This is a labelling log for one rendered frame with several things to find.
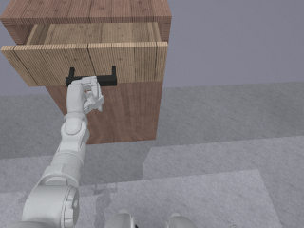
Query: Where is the left robot shin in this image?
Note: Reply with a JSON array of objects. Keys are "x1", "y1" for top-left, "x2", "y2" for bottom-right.
[{"x1": 119, "y1": 209, "x2": 129, "y2": 214}]

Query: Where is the robot shin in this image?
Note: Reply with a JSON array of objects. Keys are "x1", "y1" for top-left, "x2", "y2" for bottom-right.
[
  {"x1": 170, "y1": 213, "x2": 180, "y2": 218},
  {"x1": 119, "y1": 209, "x2": 129, "y2": 214}
]

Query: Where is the left robot forearm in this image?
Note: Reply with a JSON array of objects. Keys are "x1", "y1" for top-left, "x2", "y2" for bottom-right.
[{"x1": 22, "y1": 112, "x2": 90, "y2": 221}]

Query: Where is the right robot shin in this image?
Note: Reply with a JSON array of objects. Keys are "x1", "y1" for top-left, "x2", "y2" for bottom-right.
[{"x1": 170, "y1": 213, "x2": 180, "y2": 218}]

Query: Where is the left robot hand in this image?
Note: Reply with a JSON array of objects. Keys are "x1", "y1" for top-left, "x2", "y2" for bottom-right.
[{"x1": 66, "y1": 76, "x2": 105, "y2": 115}]

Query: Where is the drawer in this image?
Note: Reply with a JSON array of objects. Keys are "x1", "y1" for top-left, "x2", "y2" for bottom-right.
[{"x1": 0, "y1": 22, "x2": 168, "y2": 87}]

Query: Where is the cabinet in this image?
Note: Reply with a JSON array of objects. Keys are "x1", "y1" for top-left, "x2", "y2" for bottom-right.
[{"x1": 0, "y1": 0, "x2": 172, "y2": 145}]

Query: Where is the left robot upper arm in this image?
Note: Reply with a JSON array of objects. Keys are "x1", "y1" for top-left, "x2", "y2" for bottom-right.
[{"x1": 5, "y1": 185, "x2": 80, "y2": 228}]

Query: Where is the handle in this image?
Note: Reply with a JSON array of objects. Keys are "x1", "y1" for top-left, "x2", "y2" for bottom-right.
[{"x1": 65, "y1": 66, "x2": 117, "y2": 87}]

